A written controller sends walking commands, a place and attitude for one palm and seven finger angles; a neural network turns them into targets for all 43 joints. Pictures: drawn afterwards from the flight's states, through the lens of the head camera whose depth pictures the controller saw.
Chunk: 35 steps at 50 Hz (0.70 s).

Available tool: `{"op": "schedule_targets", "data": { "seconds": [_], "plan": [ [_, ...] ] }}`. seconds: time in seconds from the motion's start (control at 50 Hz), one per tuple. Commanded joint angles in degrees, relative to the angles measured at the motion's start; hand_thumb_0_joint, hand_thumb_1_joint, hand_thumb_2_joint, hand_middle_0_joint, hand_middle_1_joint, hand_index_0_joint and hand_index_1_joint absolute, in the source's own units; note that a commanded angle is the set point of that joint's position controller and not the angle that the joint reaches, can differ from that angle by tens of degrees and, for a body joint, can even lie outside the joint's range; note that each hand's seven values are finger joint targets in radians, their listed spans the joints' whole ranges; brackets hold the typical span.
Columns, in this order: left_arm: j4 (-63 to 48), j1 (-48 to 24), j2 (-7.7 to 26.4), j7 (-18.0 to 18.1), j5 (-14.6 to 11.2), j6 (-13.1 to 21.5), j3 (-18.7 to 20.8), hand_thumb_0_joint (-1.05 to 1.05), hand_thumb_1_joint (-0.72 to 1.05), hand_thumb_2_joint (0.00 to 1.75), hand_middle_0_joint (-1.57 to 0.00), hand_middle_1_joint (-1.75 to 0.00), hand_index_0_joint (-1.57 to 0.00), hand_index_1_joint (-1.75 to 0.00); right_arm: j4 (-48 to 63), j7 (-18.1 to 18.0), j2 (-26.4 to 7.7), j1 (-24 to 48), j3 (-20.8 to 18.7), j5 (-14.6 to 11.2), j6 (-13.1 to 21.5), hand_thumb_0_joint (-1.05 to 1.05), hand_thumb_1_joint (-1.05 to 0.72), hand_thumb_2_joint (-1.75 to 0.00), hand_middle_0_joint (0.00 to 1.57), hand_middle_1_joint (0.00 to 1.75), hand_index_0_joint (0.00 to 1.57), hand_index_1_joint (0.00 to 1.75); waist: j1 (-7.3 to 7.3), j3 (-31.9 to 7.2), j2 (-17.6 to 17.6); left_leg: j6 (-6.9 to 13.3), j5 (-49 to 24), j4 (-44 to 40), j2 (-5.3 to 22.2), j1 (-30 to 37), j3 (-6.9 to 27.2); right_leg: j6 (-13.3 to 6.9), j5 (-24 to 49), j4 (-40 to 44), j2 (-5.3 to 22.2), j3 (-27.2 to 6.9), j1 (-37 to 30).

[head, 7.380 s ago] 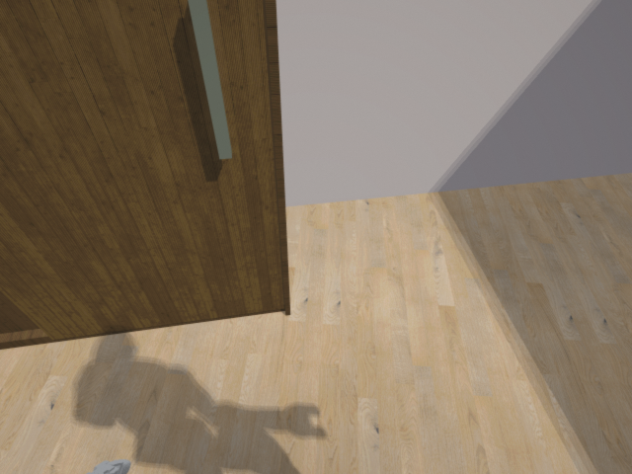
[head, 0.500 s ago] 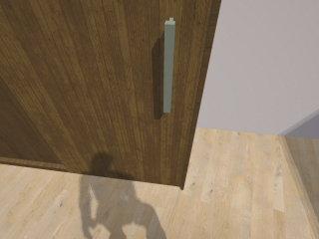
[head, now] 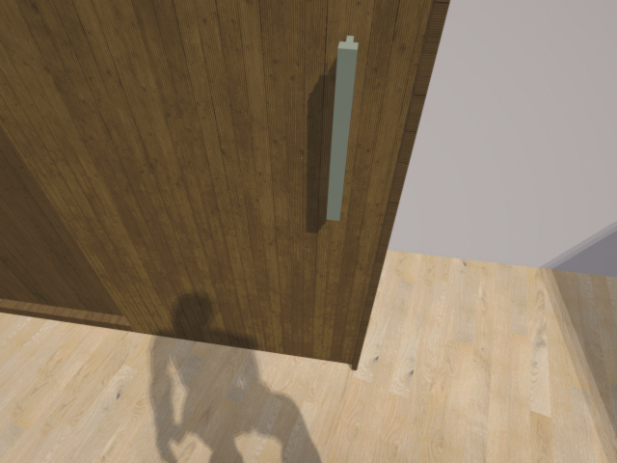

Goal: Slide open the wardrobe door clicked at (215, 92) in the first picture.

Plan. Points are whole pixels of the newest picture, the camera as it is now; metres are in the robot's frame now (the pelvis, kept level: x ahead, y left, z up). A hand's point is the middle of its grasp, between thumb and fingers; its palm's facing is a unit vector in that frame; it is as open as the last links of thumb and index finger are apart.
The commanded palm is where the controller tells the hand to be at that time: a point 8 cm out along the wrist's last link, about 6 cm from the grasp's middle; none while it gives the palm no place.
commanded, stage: look again from close up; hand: right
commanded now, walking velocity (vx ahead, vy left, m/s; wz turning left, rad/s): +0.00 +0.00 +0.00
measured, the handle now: (340, 139) +0.57 -0.01 +0.14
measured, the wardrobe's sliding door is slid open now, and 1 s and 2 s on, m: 0.00 0.00 0.00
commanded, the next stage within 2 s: shuffle to correct the standing spot in 1.54 s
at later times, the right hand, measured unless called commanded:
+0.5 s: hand out of the picture -0.01 -0.15 -0.18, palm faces +0.03 +0.99 -0.16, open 7.4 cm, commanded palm none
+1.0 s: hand out of the picture +0.01 -0.17 -0.18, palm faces +0.02 +0.98 -0.19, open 7.4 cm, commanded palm none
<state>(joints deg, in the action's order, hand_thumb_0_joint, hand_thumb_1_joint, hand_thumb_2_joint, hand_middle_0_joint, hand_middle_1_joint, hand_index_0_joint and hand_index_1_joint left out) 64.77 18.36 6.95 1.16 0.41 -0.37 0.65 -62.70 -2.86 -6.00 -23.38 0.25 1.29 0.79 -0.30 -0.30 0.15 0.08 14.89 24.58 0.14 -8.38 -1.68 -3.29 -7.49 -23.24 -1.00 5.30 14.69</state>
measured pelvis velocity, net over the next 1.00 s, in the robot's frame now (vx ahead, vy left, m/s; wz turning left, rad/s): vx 0.03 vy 0.00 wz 0.01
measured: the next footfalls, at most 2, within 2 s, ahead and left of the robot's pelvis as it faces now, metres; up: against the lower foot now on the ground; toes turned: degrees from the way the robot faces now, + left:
none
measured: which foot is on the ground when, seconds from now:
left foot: down 0.00-1.00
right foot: down 0.00-1.00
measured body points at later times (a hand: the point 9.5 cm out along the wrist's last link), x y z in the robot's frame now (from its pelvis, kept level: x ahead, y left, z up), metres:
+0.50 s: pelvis +0.01 +0.00 +0.00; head +0.01 +0.00 +0.45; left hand +0.00 +0.22 -0.16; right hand -0.01 -0.20 -0.16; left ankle -0.02 +0.12 -0.74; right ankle +0.06 -0.08 -0.74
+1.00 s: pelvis +0.03 +0.00 +0.00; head +0.03 -0.01 +0.45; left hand +0.03 +0.23 -0.15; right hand +0.01 -0.22 -0.16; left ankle -0.02 +0.12 -0.74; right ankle +0.06 -0.08 -0.74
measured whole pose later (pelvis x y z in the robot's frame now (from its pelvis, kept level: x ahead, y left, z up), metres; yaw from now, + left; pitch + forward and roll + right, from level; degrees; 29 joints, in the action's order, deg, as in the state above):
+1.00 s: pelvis +0.03 +0.00 +0.00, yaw +0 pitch -1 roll +0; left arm 64.7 14.7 9.1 1.3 0.4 0.4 0.1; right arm -63.0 -2.4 -8.9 -19.1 0.1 1.2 0.8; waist -0.1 1.2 -0.8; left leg -0.3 15.6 21.9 0.5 -5.3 -1.2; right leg -3.5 -9.2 -22.1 -1.5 5.6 12.2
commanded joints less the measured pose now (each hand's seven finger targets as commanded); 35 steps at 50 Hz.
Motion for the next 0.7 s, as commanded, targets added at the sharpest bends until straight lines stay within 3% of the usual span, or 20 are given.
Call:
{"op": "schedule_targets", "data": {
  "seconds": [0.0,0.68],
  "plan": [
    [-1.6,4.0,5.1,0.2,0.0,0.8,0.9,0.00,0.90,0.90,-0.20,-0.30,-0.20,-0.30,0.7,-0.2,-4.9,-5.2,-0.5,-0.2,0.7,0.00,-0.90,-0.90,0.20,0.30,0.20,0.30,-0.17,6.8,-0.9,1.8,1.5,-7.2,5.2,-8.1,5.9,1.6,-8.1,5.5,6.9,-8.6,-1.8],
    [-1.5,1.5,7.5,0.5,0.0,1.4,0.7,0.00,0.90,0.90,-0.20,-0.30,-0.20,-0.30,0.9,0.0,-7.0,-1.6,-0.8,-0.3,0.6,0.00,-0.90,-0.90,0.20,0.30,0.20,0.30,0.04,5.1,0.4,1.6,-3.6,-6.8,5.5,-4.2,5.3,1.3,-2.0,5.7,7.6,-8.8,-4.4]
  ]
}}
